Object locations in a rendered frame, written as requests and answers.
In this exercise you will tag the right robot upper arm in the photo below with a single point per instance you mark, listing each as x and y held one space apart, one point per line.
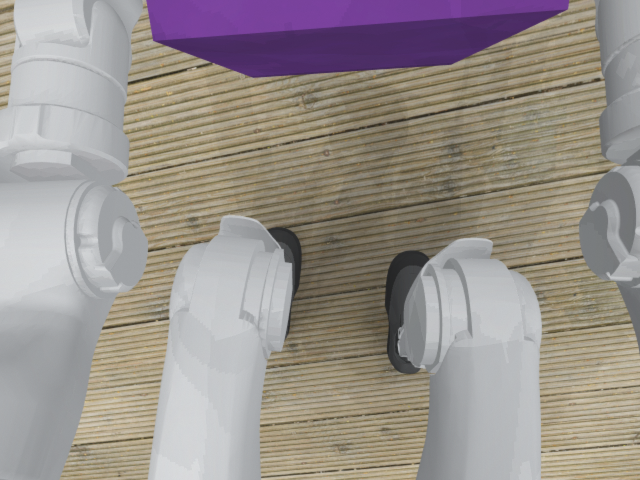
609 233

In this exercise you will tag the robot left shin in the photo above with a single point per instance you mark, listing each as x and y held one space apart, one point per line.
230 225

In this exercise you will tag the left robot upper arm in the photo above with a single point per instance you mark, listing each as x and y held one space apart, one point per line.
67 248

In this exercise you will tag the robot left forearm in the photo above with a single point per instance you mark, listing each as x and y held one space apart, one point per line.
69 80

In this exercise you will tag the robot right forearm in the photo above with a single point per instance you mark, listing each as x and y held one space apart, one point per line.
617 27

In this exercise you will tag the carton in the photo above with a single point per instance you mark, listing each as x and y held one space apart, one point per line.
267 38

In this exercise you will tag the robot right foot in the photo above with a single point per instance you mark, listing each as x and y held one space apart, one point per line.
402 272

